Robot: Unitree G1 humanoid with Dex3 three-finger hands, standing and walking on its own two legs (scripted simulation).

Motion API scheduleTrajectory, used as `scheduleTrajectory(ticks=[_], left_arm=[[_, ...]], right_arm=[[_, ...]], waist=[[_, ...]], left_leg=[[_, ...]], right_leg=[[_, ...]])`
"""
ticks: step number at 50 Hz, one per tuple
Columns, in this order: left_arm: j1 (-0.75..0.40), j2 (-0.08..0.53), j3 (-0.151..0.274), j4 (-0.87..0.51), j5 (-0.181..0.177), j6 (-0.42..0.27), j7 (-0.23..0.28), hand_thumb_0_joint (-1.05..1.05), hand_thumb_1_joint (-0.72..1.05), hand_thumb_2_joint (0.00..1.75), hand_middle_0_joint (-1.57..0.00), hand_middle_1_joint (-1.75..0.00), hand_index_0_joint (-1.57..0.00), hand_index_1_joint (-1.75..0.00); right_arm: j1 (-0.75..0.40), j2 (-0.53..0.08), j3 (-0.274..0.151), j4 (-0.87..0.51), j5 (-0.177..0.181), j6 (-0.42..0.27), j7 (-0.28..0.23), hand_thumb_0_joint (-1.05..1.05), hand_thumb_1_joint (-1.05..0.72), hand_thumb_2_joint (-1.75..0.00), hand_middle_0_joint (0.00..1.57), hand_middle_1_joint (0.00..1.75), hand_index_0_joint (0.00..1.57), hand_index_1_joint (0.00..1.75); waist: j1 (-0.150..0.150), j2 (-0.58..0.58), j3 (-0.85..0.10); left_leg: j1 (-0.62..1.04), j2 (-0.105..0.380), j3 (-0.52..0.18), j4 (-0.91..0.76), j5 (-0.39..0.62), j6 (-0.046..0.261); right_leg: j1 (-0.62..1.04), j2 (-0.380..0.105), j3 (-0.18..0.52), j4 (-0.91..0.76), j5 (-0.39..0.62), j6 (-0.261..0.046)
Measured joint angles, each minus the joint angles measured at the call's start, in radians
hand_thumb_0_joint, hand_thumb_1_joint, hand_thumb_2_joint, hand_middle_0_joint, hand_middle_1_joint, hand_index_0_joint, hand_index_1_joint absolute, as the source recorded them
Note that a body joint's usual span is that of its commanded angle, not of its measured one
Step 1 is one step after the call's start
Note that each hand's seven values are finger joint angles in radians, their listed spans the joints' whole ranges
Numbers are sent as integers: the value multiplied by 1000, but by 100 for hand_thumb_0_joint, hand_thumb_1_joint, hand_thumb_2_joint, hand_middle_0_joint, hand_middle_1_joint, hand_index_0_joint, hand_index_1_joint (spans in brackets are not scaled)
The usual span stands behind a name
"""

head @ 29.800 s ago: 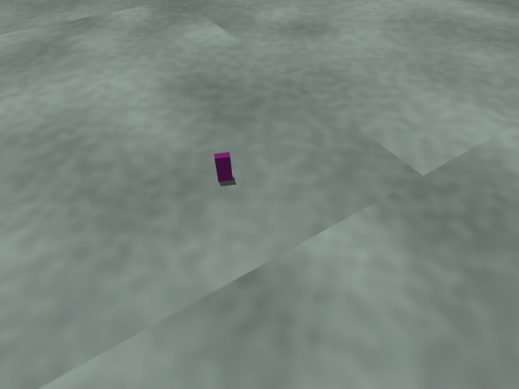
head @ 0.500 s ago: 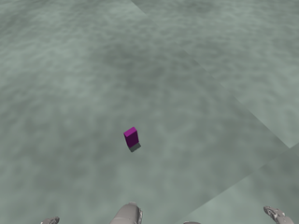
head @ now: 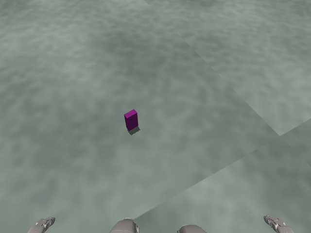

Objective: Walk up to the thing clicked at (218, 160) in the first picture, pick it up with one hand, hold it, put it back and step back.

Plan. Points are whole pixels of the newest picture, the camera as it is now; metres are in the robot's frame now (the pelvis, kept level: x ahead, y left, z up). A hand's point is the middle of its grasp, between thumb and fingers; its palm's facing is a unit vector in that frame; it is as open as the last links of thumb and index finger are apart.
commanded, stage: step back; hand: left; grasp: from the side
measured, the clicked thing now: (131, 120) +0.84 +0.20 -0.67
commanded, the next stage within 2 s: stand in 1.50 s
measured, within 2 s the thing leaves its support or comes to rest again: neither
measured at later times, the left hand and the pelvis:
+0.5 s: hand out of the picture -0.08 +0.26 -0.15, palm faces +0.07 -0.91 -0.41, open 7.4 cm; pelvis -0.16 -0.02 +0.00, yaw +5 degrees
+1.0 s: hand out of the picture -0.16 +0.26 -0.15, palm faces +0.08 -0.93 -0.35, open 7.4 cm; pelvis -0.19 -0.01 +0.01, yaw +4 degrees
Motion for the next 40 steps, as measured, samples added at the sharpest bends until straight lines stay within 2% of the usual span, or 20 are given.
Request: scheduleTrajectory(ticks=[3, 4, 5, 6, 8, 10, 12, 15, 18, 19, 21, 22, 24, 27, 31, 32, 33, 34, 37, 40], left_arm=[[20, -1, -3, 20, 2, -12, -5, 1, 90, 90, -20, -30, -20, -30], [24, -5, -2, 30, 6, -18, -6, 1, 90, 90, -20, -30, -20, -30], [24, -21, -3, 42, 12, -20, -6, 1, 90, 90, -20, -30, -20, -30], [29, -30, -7, 46, 16, -18, -11, 1, 90, 90, -20, -30, -20, -30], [49, -39, -16, 47, 19, -16, -13, 1, 90, 90, -20, -30, -20, -30], [61, -51, -23, 50, 22, -16, -8, 1, 90, 90, -20, -30, -20, -30], [60, -53, -24, 46, 27, -16, -3, 1, 90, 90, -21, -30, -21, -30], [41, -46, -24, 22, 31, -22, 7, 1, 90, 90, -21, -30, -21, -30], [11, -30, -23, -4, 26, -30, 13, 1, 90, 90, -21, -30, -21, -30], [0, -23, -24, -9, 22, -30, 13, 1, 90, 90, -21, -30, -21, -30], [-27, -4, -22, -6, 15, -25, 14, 1, 90, 90, -21, -30, -21, -30], [-33, -3, -21, 4, 9, -21, 16, 1, 90, 90, -20, -30, -21, -30], [-34, -8, -22, 32, 7, -13, 16, 1, 90, 90, -20, -30, -20, -30], [-16, -2, -20, 63, -5, -16, 6, 1, 90, 90, -20, -30, -20, -30], [32, -6, -17, 105, 1, -36, -14, 1, 90, 90, -20, -30, -20, -30], [43, -9, -17, 118, 3, -44, -15, 1, 90, 90, -20, -30, -20, -30], [46, -19, -15, 135, 8, -52, -13, 1, 90, 90, -20, -30, -20, -30], [49, -32, -15, 149, 15, -59, -11, 1, 90, 90, -20, -30, -20, -30], [72, -46, -24, 166, 26, -72, -15, 1, 90, 90, -20, -30, -20, -30], [77, -61, -29, 175, 27, -82, -16, 1, 90, 90, -20, -30, -20, -30]], right_arm=[[-25, -22, -1, -20, 7, 10, 3, 0, -90, -90, 21, 30, 21, 30], [-34, -32, -2, -21, 11, 15, 4, 0, -90, -90, 21, 30, 21, 30], [-44, -46, -7, -16, 15, 22, 3, 0, -90, -90, 21, 30, 21, 30], [-43, -50, -14, -9, 19, 29, -2, 0, -90, -90, 21, 30, 21, 30], [-30, -47, -21, 9, 25, 42, -10, 0, -90, -90, 21, 30, 21, 30], [-10, -53, -20, 20, 32, 41, -10, 0, -90, -90, 20, 30, 21, 30], [13, -56, -18, 25, 34, 35, -11, 0, -90, -90, 20, 30, 21, 30], [41, -53, -14, 36, 29, 34, -9, 0, -90, -90, 20, 30, 21, 30], [57, -40, -13, 55, 21, 32, -2, 0, -90, -90, 20, 30, 21, 30], [61, -35, -14, 62, 18, 27, 2, 0, -90, -90, 20, 30, 21, 30], [55, -8, -17, 86, 8, 19, 5, 0, -90, -90, 20, 30, 21, 30], [54, 0, -13, 92, 5, 19, 11, 0, -90, -90, 20, 30, 21, 30], [56, 9, -5, 101, 1, 14, 24, 0, -90, -90, 20, 30, 21, 30], [56, 25, 6, 113, -3, 0, 21, 0, -90, -90, 21, 30, 21, 30], [44, 26, 1, 117, -10, -9, 26, 0, -90, -90, 21, 30, 21, 30], [41, 23, 0, 115, -9, -9, 27, 0, -90, -90, 21, 30, 21, 30], [33, 14, -2, 117, -5, -7, 27, 0, -90, -90, 21, 30, 21, 30], [29, 6, -5, 119, 0, -5, 26, 0, -90, -90, 21, 30, 21, 30], [38, 1, -9, 138, 10, 1, 25, 0, -90, -90, 21, 30, 21, 30], [54, -16, -15, 155, 14, -8, 31, 0, -90, -90, 21, 30, 21, 30]], waist=[[11, 13, -8], [13, 27, -10], [4, 61, -1], [0, 72, -5], [20, 48, -21], [24, 41, -31], [20, 36, -34], [13, 37, -27], [5, 32, -16], [2, 28, -15], [8, -22, 7], [13, -31, 8], [-1, -15, -8], [-5, -14, -38], [1, -7, -77], [4, -2, -85], [6, 20, -82], [2, 47, -78], [17, 46, -104], [23, 46, -114]], left_leg=[[-56, 23, 8, 37, 17, -24], [-80, 35, 3, 61, 19, -35], [-97, 42, -31, 84, 9, -28], [-119, 14, -71, 128, -83, -22], [-158, -69, -108, 300, -231, -22], [-171, -127, -127, 442, -257, -20], [-153, -148, -118, 507, -269, -25], [-69, -129, -91, 435, -294, -30], [46, -91, -42, 225, -292, -25], [91, -82, -24, 130, -255, -20], [129, -111, 4, 40, -156, -1], [124, -114, 11, 44, -148, 6], [106, -95, -4, 50, -136, 16], [100, -74, -8, 13, -99, 12], [88, -50, 9, -3, -78, 8], [80, -42, 14, 8, -80, 3], [74, -22, 9, 27, -86, -5], [70, -7, -9, 45, -95, -6], [45, -45, -49, 125, -226, -10], [44, -59, -56, 143, -230, -11]], right_leg=[[113, -43, -42, -280, 86, -13], [139, -40, -55, -352, 99, -14], [138, -20, -75, -353, 105, -14], [122, -20, -85, -334, 108, -17], [91, -48, -67, -313, 122, -26], [79, -70, -62, -332, 153, -26], [62, -87, -66, -344, 178, -25], [30, -98, -88, -347, 208, -20], [-10, -113, -117, -322, 223, -13], [-26, -120, -126, -304, 223, -10], [-53, -155, -107, -262, 222, -9], [-64, -148, -90, -238, 160, -16], [-86, -91, -56, -128, 38, -27], [-77, -41, -23, -34, 43, -40], [60, -57, -64, -248, 25, -35], [109, -58, -74, -349, 54, -38], [137, -43, -83, -415, 153, -36], [154, -24, -97, -442, 202, -33], [147, -32, -95, -441, 208, -45], [153, -54, -101, -460, 218, -37]])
